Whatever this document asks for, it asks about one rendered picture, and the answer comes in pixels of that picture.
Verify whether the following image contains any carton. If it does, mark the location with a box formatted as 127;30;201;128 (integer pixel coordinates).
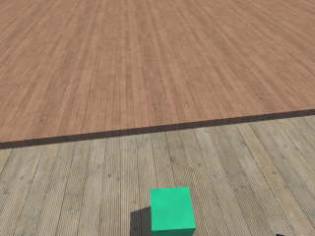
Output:
151;187;196;236

